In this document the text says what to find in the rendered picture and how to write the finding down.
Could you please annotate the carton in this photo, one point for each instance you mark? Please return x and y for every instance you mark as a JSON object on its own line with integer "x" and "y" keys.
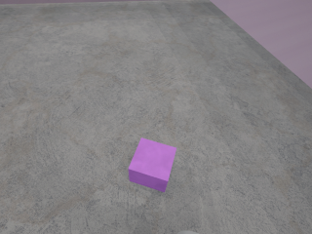
{"x": 152, "y": 164}

